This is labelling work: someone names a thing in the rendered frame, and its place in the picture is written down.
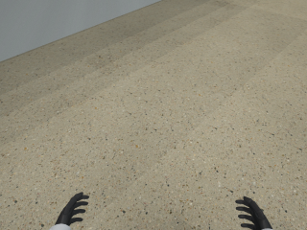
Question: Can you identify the left robot hand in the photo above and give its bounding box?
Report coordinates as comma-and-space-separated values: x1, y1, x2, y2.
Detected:
55, 192, 89, 226

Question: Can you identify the right robot hand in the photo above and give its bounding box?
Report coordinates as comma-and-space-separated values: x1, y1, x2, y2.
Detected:
235, 196, 272, 230

